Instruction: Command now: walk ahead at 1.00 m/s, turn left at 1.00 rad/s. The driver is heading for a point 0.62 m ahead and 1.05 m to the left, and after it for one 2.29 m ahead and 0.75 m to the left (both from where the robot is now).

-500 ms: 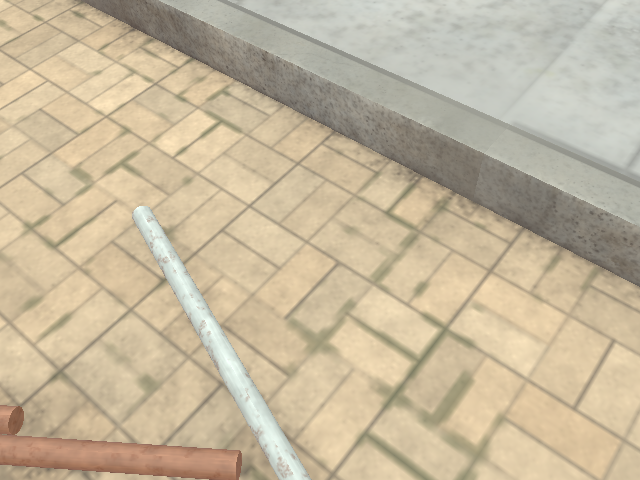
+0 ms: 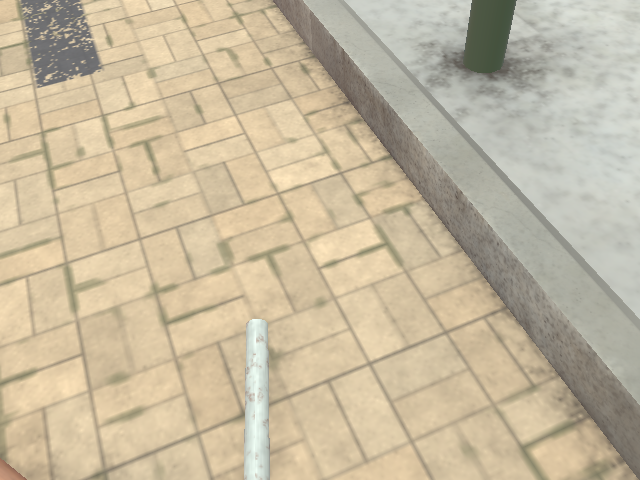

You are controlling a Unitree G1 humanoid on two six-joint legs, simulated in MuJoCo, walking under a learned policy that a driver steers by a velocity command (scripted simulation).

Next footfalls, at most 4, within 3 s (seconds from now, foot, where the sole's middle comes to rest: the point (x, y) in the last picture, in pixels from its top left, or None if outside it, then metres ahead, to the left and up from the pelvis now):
0.28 left None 0.40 0.05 -0.77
0.68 right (322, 326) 0.86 0.10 -0.77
1.14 left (187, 248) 1.10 0.48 -0.77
1.50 right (133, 156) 1.48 0.72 -0.77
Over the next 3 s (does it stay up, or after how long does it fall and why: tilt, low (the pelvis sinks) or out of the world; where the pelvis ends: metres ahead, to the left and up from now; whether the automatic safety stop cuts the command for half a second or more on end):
stays up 1.47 0.77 -0.01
